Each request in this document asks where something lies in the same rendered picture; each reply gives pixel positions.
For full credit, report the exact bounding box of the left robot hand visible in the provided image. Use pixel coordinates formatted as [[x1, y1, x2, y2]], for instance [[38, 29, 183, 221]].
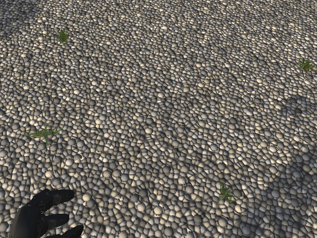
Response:
[[7, 188, 84, 238]]

